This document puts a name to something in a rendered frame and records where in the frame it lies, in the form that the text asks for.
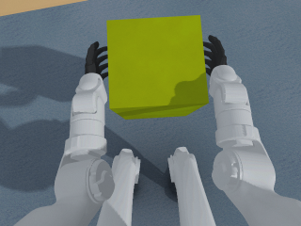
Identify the left robot hand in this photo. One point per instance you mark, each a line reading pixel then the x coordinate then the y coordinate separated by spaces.
pixel 93 61

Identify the right robot shin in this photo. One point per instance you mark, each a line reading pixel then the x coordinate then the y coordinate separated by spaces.
pixel 183 149

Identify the right robot hand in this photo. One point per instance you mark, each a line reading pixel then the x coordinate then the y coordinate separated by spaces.
pixel 217 56

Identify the robot left forearm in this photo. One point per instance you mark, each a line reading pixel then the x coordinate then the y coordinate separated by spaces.
pixel 86 140

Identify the robot left thigh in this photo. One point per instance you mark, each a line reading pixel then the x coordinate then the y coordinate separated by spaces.
pixel 117 211

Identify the carton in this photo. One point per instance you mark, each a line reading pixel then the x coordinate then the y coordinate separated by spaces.
pixel 156 67

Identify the left robot upper arm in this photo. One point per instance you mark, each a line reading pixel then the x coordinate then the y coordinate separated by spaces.
pixel 80 191

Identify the robot right forearm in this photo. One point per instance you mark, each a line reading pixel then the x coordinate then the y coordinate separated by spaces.
pixel 235 129

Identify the right robot upper arm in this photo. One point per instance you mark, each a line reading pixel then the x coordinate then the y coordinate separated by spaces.
pixel 248 179

